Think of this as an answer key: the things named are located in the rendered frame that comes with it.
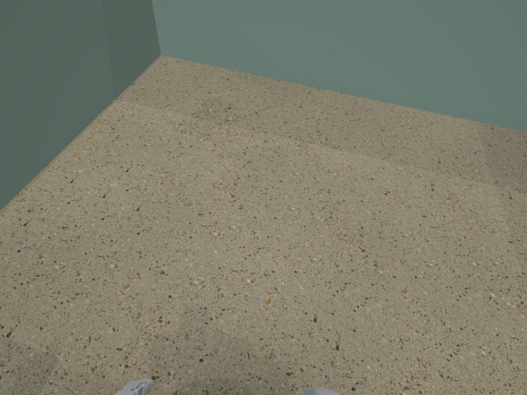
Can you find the robot left hand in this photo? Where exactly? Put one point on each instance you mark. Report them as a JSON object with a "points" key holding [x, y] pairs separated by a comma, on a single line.
{"points": [[141, 387]]}

